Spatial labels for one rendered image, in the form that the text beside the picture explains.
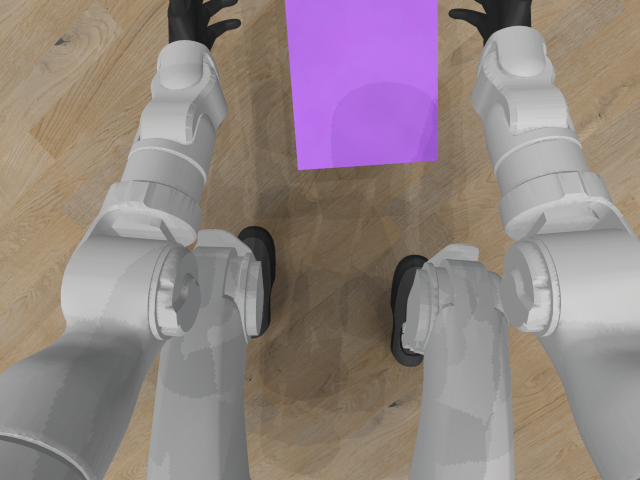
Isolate left robot thigh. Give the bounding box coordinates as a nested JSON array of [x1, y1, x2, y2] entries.
[[146, 246, 264, 480]]

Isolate robot left forearm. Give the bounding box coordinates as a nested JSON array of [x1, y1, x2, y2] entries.
[[61, 40, 227, 320]]

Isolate right robot hand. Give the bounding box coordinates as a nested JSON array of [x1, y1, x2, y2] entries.
[[448, 0, 532, 47]]

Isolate left robot hand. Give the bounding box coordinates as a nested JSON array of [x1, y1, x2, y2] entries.
[[167, 0, 241, 52]]

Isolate robot right forearm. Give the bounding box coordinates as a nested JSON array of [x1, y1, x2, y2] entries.
[[471, 26, 640, 243]]

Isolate robot left foot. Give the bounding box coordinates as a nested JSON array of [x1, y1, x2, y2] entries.
[[237, 226, 276, 338]]

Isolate right robot upper arm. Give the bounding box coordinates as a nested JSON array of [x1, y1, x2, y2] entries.
[[499, 228, 640, 480]]

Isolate left robot upper arm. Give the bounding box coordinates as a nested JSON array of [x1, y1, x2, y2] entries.
[[0, 235, 201, 480]]

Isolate carton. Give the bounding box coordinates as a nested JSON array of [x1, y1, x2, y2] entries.
[[285, 0, 438, 170]]

